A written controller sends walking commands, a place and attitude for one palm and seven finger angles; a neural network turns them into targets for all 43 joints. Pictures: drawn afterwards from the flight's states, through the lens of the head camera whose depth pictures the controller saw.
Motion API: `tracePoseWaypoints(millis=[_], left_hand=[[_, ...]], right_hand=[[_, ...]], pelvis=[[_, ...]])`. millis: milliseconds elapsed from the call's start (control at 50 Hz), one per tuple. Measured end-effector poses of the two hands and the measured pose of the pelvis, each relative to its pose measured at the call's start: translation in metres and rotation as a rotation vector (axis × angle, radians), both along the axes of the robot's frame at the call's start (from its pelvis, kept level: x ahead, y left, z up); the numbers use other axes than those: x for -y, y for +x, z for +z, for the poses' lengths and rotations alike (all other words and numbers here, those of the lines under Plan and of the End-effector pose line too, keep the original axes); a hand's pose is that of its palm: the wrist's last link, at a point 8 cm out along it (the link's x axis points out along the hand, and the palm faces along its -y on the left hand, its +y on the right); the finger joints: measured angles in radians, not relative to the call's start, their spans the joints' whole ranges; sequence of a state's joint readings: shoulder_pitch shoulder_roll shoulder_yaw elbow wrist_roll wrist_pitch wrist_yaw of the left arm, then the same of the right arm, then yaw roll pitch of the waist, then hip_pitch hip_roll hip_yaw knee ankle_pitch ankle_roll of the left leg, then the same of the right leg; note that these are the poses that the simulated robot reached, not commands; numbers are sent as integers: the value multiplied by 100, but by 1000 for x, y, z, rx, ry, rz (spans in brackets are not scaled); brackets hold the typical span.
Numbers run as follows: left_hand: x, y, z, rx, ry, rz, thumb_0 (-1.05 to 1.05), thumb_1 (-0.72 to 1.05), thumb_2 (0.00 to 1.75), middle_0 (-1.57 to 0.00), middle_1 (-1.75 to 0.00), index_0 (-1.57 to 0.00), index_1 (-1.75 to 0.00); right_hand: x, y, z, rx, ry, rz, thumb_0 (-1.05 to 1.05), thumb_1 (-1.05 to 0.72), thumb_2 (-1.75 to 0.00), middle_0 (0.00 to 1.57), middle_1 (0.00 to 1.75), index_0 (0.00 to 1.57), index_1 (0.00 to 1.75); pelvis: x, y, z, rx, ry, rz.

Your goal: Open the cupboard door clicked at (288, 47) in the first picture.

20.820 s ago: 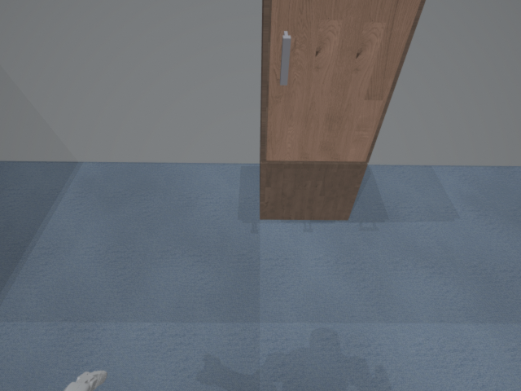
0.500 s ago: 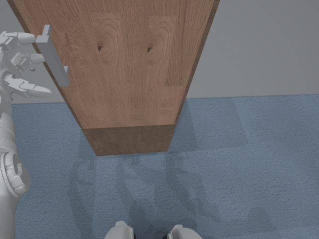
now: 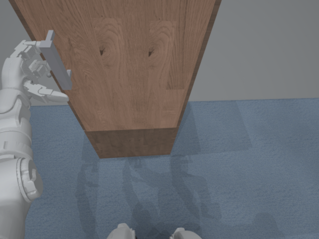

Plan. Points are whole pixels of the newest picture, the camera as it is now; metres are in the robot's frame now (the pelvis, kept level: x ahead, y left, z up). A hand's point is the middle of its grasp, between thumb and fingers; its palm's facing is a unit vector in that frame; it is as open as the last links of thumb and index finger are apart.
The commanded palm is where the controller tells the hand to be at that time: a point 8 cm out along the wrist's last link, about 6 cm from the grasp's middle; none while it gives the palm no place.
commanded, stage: slide the fingers in behind the handle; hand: left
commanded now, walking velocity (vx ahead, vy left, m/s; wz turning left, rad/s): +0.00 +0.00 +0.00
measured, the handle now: (59, 61) +0.53 +0.23 +0.11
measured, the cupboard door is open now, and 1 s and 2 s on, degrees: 0 0 1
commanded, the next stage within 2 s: close the thumb around the handle in 0.92 s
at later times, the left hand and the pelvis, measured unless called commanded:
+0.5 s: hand (61, 76) +0.48 +0.22 +0.10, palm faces +0.05 -1.00 +0.02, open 14.0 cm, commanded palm +0.46 +0.25 +0.11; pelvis +0.00 +0.00 +0.00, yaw +1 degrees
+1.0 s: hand (63, 75) +0.48 +0.21 +0.10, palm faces +0.04 -1.00 +0.00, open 13.7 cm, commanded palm +0.46 +0.25 +0.11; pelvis -0.01 +0.00 +0.00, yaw +0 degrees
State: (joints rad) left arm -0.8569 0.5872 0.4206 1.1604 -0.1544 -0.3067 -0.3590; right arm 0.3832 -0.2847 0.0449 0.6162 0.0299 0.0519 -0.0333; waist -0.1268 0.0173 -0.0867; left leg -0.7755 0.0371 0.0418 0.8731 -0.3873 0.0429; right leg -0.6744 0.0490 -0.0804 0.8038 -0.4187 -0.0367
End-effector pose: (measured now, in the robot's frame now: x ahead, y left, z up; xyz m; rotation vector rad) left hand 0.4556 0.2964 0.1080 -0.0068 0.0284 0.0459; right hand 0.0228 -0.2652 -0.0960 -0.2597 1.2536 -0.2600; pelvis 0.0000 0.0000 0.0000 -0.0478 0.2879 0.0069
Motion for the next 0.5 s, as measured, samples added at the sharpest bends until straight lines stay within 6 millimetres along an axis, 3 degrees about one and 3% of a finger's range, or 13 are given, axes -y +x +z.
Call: tracePoseWaypoints(millis=[500], left_hand=[[26, 0, -5, 1, -12, 1, -1, -50, 30, -30, -120, -30, -122]], right_hand=[[-1, -3, -3, -2, 18, 2, 0, -90, -90, 20, 30, 20, 30]], pelvis=[[1, 0, 0, 9, 2, 8]])
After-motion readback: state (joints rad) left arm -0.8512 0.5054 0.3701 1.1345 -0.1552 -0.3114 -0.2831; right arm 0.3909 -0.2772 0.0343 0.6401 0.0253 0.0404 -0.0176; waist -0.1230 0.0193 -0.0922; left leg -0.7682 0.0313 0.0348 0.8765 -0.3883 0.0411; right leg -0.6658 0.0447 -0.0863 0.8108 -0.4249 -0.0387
